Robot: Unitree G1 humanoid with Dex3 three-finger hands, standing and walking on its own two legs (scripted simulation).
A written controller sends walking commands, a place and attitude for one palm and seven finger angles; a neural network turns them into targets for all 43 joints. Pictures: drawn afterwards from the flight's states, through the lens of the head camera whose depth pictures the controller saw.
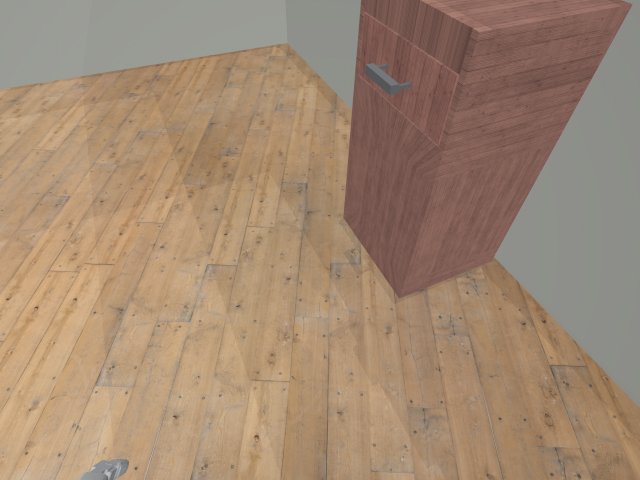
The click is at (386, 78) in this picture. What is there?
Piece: drawer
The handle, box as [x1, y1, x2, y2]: [365, 63, 411, 94]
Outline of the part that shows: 366,64 365,73 389,94 397,93 398,89 411,86 410,82 399,84 382,70 388,67 387,64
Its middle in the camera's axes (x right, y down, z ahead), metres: +0.18 -0.43 +1.04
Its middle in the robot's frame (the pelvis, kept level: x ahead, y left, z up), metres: +1.08 -0.13 +0.00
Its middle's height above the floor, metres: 0.77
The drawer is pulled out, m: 0.00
